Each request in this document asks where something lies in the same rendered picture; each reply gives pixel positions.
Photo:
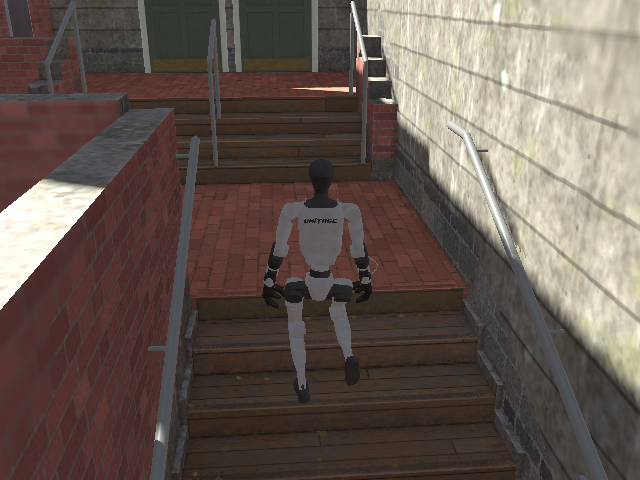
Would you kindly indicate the stairs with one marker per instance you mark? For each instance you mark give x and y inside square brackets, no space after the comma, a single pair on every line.
[268,139]
[421,409]

